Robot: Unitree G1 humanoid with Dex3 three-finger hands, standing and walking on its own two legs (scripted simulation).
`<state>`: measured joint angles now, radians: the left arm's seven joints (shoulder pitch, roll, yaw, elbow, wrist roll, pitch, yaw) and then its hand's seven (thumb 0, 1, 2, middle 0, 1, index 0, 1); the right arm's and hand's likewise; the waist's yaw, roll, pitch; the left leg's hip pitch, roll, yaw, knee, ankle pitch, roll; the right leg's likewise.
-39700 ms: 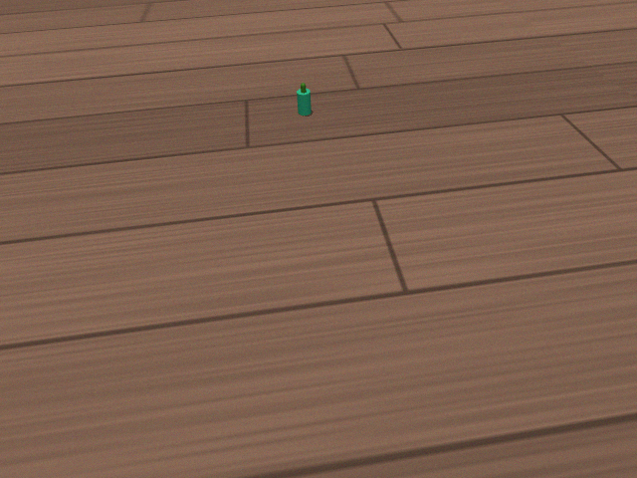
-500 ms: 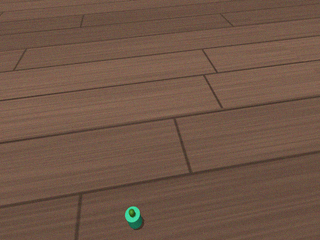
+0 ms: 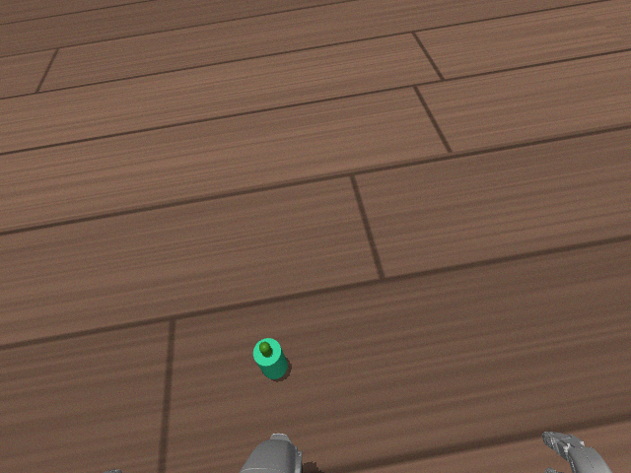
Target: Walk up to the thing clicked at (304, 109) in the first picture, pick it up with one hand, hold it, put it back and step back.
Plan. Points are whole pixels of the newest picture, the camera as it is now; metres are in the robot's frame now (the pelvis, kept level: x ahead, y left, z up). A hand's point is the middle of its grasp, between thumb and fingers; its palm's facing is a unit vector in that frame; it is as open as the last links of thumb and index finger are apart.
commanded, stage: step back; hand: left
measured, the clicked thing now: (269, 356) +0.47 +0.23 -0.65
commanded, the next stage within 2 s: none
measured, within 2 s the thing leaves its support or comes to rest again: neither
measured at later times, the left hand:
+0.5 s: hand out of the picture -0.04 +0.30 -0.13, palm faces +0.10 -0.91 -0.41, open 7.4 cm
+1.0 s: hand out of the picture -0.24 +0.32 -0.13, palm faces -0.06 -0.90 -0.42, open 7.4 cm
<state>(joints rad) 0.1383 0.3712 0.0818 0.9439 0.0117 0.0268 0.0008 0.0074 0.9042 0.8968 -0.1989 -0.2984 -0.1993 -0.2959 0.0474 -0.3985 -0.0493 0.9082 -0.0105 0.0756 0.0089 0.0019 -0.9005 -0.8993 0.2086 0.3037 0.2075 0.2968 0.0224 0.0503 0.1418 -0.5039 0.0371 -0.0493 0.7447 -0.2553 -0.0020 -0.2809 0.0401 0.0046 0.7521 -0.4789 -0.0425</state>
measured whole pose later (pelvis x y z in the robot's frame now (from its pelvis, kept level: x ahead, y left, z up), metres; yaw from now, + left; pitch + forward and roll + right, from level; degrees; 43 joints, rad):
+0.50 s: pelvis -0.12 +0.02 +0.01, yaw +7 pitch -2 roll +0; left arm 0.13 0.36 0.06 0.80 0.02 0.02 0.03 0.01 0.90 0.90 -0.20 -0.30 -0.20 -0.30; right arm 0.10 -0.42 -0.05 0.88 -0.01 0.06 0.00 0.00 -0.90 -0.90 0.21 0.30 0.20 0.30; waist 0.01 0.02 0.21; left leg -0.29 -0.03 -0.05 0.74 -0.41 0.02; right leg -0.41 -0.06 -0.09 0.72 -0.27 -0.01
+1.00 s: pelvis -0.29 +0.04 +0.01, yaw -4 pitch -3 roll +0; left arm 0.26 0.38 0.08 0.89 0.02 0.04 0.00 0.01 0.90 0.90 -0.20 -0.30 -0.20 -0.30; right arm 0.06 -0.37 -0.05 0.81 -0.03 0.07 0.01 0.00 -0.90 -0.90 0.21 0.30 0.21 0.30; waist 0.02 0.03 0.20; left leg -0.45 0.06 0.14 0.61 -0.10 0.05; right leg -0.23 0.01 0.02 0.72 -0.45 0.00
